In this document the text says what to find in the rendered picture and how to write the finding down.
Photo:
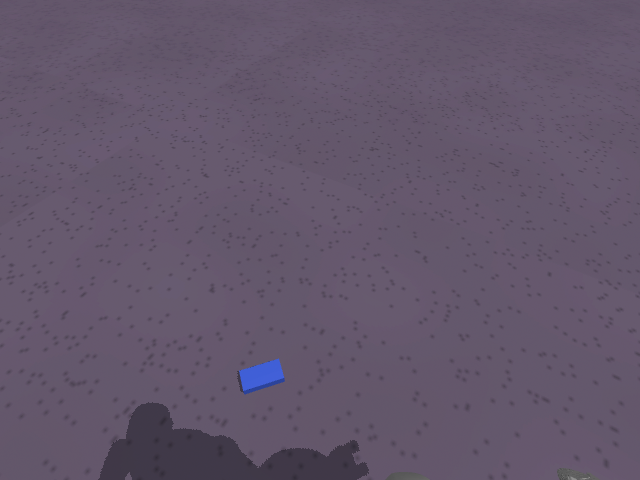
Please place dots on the small box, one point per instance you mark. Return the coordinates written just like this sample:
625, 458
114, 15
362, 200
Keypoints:
261, 376

